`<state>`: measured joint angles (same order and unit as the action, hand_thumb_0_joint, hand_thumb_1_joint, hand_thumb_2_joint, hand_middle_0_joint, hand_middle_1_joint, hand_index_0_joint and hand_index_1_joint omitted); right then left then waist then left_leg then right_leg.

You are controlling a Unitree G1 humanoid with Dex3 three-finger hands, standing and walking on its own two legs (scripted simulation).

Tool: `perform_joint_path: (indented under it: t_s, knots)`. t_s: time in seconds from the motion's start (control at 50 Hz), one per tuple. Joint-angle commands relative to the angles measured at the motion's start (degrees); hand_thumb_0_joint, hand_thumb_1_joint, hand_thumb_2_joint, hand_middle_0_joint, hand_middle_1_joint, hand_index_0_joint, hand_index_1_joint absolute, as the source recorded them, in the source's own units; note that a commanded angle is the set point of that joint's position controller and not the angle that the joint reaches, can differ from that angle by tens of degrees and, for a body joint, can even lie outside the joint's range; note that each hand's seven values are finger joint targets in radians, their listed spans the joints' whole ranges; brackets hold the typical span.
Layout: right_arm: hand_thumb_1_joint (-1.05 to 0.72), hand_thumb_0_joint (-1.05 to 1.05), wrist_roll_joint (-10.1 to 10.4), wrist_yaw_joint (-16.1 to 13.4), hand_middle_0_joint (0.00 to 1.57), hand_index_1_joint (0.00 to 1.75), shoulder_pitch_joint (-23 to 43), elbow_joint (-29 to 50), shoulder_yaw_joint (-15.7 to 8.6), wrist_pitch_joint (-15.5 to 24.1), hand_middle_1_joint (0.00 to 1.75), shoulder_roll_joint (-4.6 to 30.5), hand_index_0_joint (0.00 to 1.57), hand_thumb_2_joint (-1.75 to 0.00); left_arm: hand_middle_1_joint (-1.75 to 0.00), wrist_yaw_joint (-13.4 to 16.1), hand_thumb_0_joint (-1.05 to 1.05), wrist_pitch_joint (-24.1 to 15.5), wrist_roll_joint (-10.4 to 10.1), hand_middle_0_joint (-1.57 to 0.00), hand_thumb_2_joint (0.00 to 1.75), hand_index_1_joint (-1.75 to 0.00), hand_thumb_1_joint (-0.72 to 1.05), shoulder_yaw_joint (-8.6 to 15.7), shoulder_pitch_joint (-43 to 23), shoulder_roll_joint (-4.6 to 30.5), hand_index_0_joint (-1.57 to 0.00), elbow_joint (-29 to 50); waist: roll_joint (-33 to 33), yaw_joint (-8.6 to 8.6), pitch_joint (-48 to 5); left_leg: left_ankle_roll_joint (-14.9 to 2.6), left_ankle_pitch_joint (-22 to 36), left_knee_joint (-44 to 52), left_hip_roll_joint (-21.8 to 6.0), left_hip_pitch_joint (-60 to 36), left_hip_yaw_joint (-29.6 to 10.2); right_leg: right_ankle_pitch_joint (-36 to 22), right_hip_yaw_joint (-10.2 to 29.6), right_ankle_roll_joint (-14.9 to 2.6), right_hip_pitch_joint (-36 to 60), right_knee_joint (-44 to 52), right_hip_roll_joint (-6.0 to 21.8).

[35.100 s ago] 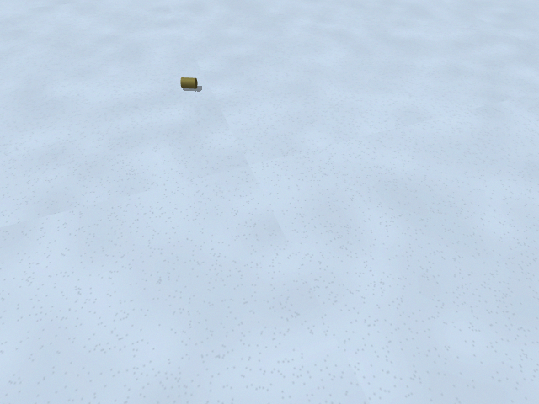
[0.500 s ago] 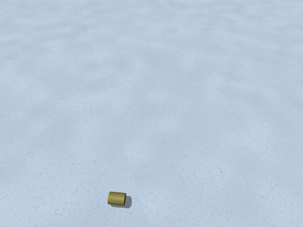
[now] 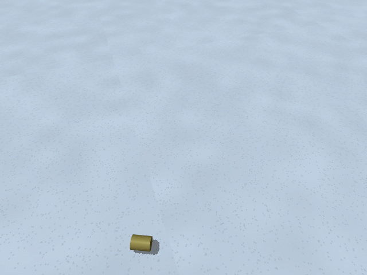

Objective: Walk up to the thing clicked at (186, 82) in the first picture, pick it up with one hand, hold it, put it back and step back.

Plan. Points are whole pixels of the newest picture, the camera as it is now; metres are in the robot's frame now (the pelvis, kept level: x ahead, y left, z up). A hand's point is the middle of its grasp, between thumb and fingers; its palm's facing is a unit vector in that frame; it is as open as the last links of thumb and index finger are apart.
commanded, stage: stand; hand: left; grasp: from above
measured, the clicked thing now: (141, 242) +0.40 +0.21 -0.75
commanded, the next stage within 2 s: step back in 0.04 s
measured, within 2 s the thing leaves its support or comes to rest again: neither
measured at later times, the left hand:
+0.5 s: hand out of the picture +0.08 +0.30 -0.18, palm faces -0.04 -0.93 -0.38, open 7.4 cm
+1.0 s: hand out of the picture -0.06 +0.28 -0.15, palm faces -0.04 -0.91 -0.41, open 7.4 cm
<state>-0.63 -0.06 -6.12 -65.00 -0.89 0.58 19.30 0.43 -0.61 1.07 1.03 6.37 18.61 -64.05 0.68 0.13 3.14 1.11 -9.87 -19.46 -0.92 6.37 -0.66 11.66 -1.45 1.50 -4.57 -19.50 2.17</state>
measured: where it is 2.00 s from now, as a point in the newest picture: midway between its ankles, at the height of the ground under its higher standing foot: outside the picture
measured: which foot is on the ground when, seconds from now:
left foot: down 0.00-0.76, up 0.78-1.00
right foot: down 0.00-0.34, up 0.36-0.72, down 0.74-1.00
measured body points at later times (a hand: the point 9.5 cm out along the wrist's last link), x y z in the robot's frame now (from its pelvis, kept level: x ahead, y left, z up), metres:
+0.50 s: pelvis -0.07 +0.04 -0.02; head +0.00 +0.06 +0.42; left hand +0.08 +0.35 -0.15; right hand -0.02 -0.28 -0.13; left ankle -0.03 +0.13 -0.75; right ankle -0.08 -0.11 -0.68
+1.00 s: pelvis -0.19 +0.03 -0.02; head -0.13 +0.02 +0.43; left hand -0.06 +0.33 -0.13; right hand -0.12 -0.30 -0.14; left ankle -0.20 +0.15 -0.70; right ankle -0.16 -0.10 -0.75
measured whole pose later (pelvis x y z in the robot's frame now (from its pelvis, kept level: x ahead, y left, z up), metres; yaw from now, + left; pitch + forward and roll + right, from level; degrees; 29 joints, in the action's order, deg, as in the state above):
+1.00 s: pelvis -0.19 +0.03 -0.02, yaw -2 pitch -2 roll +1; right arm 0.3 -1.0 -10.0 -51.5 -2.6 -2.3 23.6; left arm 1.0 2.1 2.1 3.7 8.3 19.8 -46.2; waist 0.9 -0.3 9.2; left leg 1.0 -28.9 -55.0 5.1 21.6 -4.8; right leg 15.7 1.3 0.3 -17.6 -35.1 1.6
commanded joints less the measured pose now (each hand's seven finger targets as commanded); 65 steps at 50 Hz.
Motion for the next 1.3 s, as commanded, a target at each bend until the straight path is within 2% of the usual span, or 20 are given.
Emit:
perform_joint_path:
  t_s: [0.0,0.12,0.24,0.3,0.32,0.34,0.46,0.56,0.64,0.7,0.72,0.74,0.76,0.84,0.92,1.0,1.04,1.08,1.16,1.28]
  knots:
    - [-0.9,0.0,-0.29,-0.79,0.2,0.3,1.96,3.31,-1.92,0.96,0.3,11.53,0.2,-0.9,-0.3,0.33,0.0,-0.83,-0.26,-0.2,0.9,-0.3,0.9,2.19,-1.65,11.75,-0.2,3.15,-0.73,-0.24,-2.38,-1.87,5.06,3.62,-6.09,-0.31,-4.44,-3.16,4.14,-2.07,-2.07,4.21,5.14]
    - [-0.9,0.0,1.1,0.0,0.2,0.3,1.54,7.24,-3.32,-1.11,0.3,13.58,0.2,-0.9,-0.3,0.83,0.0,0.44,-1.36,-0.2,0.9,-0.3,0.9,5.53,-1.82,15.99,-0.2,8.29,-2.4,0.66,-7.61,-3.75,13.94,-12.34,-3.24,3.26,-3.09,-18.03,6.81,-7.61,-4.86,-4.76,7.41]
    - [-0.9,0.0,0.37,0.78,0.2,0.3,-4.6,9.4,-4.36,-2.97,0.3,12.9,0.2,-0.9,-0.3,0.93,0.0,1.75,0.29,-0.2,0.9,-0.3,0.9,6.15,-9.17,18.91,-0.2,14.43,-13.12,2.83,-5.78,-4.06,-14.17,-29.01,2.59,3.57,-1.22,-12.54,13.12,-14.55,-17.93,-4.21,16.59]
    - [-0.9,0.0,0.08,0.64,0.2,0.3,-7.33,10.08,-5.1,-2.06,0.3,15.68,0.2,-0.9,-0.3,1.05,0.0,2.41,-0.06,-0.2,0.9,-0.3,0.9,5.25,-9.57,15.82,-0.2,16.17,-2.14,3.63,-4.06,-6.13,9.32,-10.85,-5.54,7.75,-8.74,-4.42,4.95,-7.43,-16.06,-20.63,5.79]
    - [-0.9,0.0,-0.75,0.42,0.2,0.3,-5.19,11.06,-5.85,-1.36,0.3,19.54,0.2,-0.9,-0.3,1.26,0.0,2.85,-0.9,-0.2,0.9,-0.3,0.9,4.71,-7.12,12.22,-0.2,16.4,9.69,2.05,-2.81,-8.53,23.61,-2.37,-13.64,6.02,-21.16,10.19,2.47,-4.02,-21.23,-31.14,-5.13]
    - [-0.9,0.0,-0.83,0.06,0.2,0.3,-4.71,11.83,-6.21,-0.78,0.3,21.95,0.2,-0.9,-0.3,1.87,0.0,3.22,-0.62,-0.2,0.9,-0.3,0.9,4.98,-5.42,12.42,-0.2,16.27,9.14,1.62,-4.63,-11.99,32.53,-2.98,-17.19,3.76,-24.97,24.45,8.82,-3.84,-22.86,-38.6,-7.92]
    - [-0.9,0.0,-1.08,-1.89,0.2,0.3,0.3,16.32,-5.28,-0.42,0.3,15.99,0.2,-0.9,-0.3,1.7,0.0,3.54,-0.48,-0.2,0.9,-0.3,0.9,5.68,0.8,14.86,-0.2,14.39,6.4,-0.74,-6.91,-14.06,24.78,-6.08,-13.91,-0.06,-15.86,18.19,11.43,-1.78,-23.56,-51.05,-6.83]
    - [-0.9,0.0,-0.85,-2.17,0.2,0.3,-4.08,17.26,-5.88,-0.55,0.3,16.72,0.2,-0.9,-0.3,1.14,0.0,2.91,-0.37,-0.2,0.9,-0.3,0.9,5.93,-0.42,13.86,-0.2,17.5,5.24,2.28,-6.9,-16.51,25.59,-8.29,-14.87,-4.88,-14.31,19.3,9.62,0.01,-23.95,-40.15,-5.46]
    - [-0.9,0.0,-0.87,-1.83,0.2,0.3,-3.09,18.44,-5.64,-1.15,0.3,17.17,0.2,-0.9,-0.3,0.54,0.0,2.26,-0.26,-0.2,0.9,-0.3,0.9,6.33,2.33,13.01,-0.2,17.32,7.52,2.2,-8.74,-13.96,18.07,-9.2,-13.11,-2.14,-12.53,15.43,4.84,-1.1,-15.84,-22.75,-3.49]
    - [-0.9,0.0,0.09,-1.42,0.2,0.3,0.24,18.73,-5.5,-1.88,0.3,17.34,0.2,-0.9,-0.3,0.41,0.0,1.8,0.44,-0.2,0.9,-0.3,0.9,6.55,10.35,12.64,-0.2,14.19,6.62,-1.54,-9.45,-9.25,8.07,-12.33,-10.89,8.11,-9.86,1.04,2.36,-3.71,-3.37,-6.1,-3.05]
    - [-0.9,0.0,0.5,-1.24,0.2,0.3,-0.56,18.92,-4.81,-1.92,0.3,15.51,0.2,-0.9,-0.3,0.38,0.0,1.4,1.22,-0.2,0.9,-0.3,0.9,7.43,10.07,15.59,-0.2,15.02,0.71,-1.08,-8.29,-5.82,0.29,-15.54,-7.56,16.29,-8.2,2.84,11.35,-5.7,-0.69,-4.15,2.29]
    - [-0.9,0.0,0.77,-1.24,0.2,0.3,2.38,20.11,-4.58,-1.77,0.3,13.22,0.2,-0.9,-0.3,0.14,0.0,1.7,0.59,-0.2,0.9,-0.3,0.9,8.63,6.76,21.07,-0.2,16.63,-13.74,-2.08,-3.58,-1.94,-14.77,-25.75,3.9,22.39,-1.34,1.66,26.21,-14.05,-7.5,0.69,12.92]
    - [-0.9,0.0,0.44,-1.62,0.2,0.3,1.87,19.16,-5.28,-2.12,0.3,14.45,0.2,-0.9,-0.3,0.19,0.0,1.45,1.33,-0.2,0.9,-0.3,0.9,9.13,2.34,24.13,-0.2,19.43,-17.59,-2.68,-1.39,-0.4,-25.51,-40.46,6.14,18.81,-3.6,-0.57,34.79,-20.59,-17.26,3.13,21.78]
    - [-0.9,0.0,1.24,-1.7,0.2,0.3,-4.47,16.9,-4.31,-1.57,0.3,13.42,0.2,-0.9,-0.3,1.2,0.0,0.97,0.79,-0.2,0.9,-0.3,0.9,7.45,-3.91,16.27,-0.2,21.84,-9.61,1.46,-1.31,-0.77,-17.68,-47.82,8.41,21.4,-8.0,-19.79,14.66,-13.46,-10.13,-4.89,10.21]
    - [-0.9,0.0,0.64,-1.95,0.2,0.3,-3.5,18.41,-3.93,-1.39,0.3,13.65,0.2,-0.9,-0.3,1.64,0.0,1.4,1.02,-0.2,0.9,-0.3,0.9,6.99,1.14,15.43,-0.2,22.91,-10.91,-2.23,-4.13,0.1,-20.29,-36.64,5.23,22.5,-5.34,-25.94,14.47,-14.46,0.61,-8.65,11.66]
    - [-0.9,0.0,-0.23,-1.41,0.2,0.3,-7.56,17.55,-4.41,-0.81,0.3,12.5,0.2,-0.9,-0.3,1.37,0.0,2.35,0.11,-0.2,0.9,-0.3,0.9,6.71,0.47,16.58,-0.2,24.02,-11.79,-0.39,-6.32,-1.59,-11.43,-12.04,2.53,12.17,-0.33,-23.76,13.14,-11.83,-0.53,-14.5,10.54]
    - [-0.9,0.0,-1.17,-1.4,0.2,0.3,-8.4,17.0,-5.46,-0.08,0.3,14.47,0.2,-0.9,-0.3,0.77,0.0,3.21,-0.5,-0.2,0.9,-0.3,0.9,5.76,1.46,14.44,-0.2,24.33,-4.83,0.04,-6.75,-2.86,3.92,-2.0,-1.55,3.13,-5.8,-11.09,10.58,-7.01,-9.69,-19.87,5.89]
    - [-0.9,0.0,-1.21,-0.75,0.2,0.3,-5.35,19.05,-7.46,-0.21,0.3,24.82,0.2,-0.9,-0.3,1.72,0.0,3.28,-0.49,-0.2,0.9,-0.3,0.9,6.37,-1.47,14.44,-0.2,24.96,13.3,2.98,-5.38,-16.51,16.71,1.08,-22.05,8.46,-30.27,26.46,8.67,-2.75,-20.32,-40.22,-7.48]
    - [-0.9,0.0,-1.27,-1.65,0.2,0.3,0.72,20.08,-5.33,-0.01,0.3,17.05,0.2,-0.9,-0.3,1.68,0.0,3.36,-0.95,-0.2,0.9,-0.3,0.9,6.84,3.33,14.41,-0.2,21.63,5.76,-1.51,-2.23,-13.0,19.03,-2.89,-14.24,8.47,-15.05,18.04,13.25,-2.97,-23.49,-55.24,-8.03]
    - [-0.9,0.0,-0.8,-1.96,0.2,0.3,-3.89,20.47,-5.62,-0.2,0.3,15.89,0.2,-0.9,-0.3,0.74,0.0,2.98,-0.07,-0.2,0.9,-0.3,0.9,6.95,4.06,13.9,-0.2,21.81,5.8,2.0,-5.69,-15.42,16.78,-5.62,-13.67,-3.09,-13.12,17.19,10.49,0.91,-24.72,-44.2,-6.47]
